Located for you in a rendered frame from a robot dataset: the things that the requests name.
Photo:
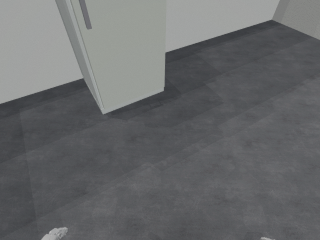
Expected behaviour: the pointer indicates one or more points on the handle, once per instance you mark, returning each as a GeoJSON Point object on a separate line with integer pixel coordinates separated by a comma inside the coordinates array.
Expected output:
{"type": "Point", "coordinates": [85, 14]}

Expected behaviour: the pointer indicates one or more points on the fridge door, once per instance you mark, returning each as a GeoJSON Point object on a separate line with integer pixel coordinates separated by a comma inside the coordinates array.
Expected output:
{"type": "Point", "coordinates": [126, 46]}

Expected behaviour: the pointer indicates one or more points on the robot left hand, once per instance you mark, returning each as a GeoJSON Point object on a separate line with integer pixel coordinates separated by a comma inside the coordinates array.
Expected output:
{"type": "Point", "coordinates": [56, 234]}

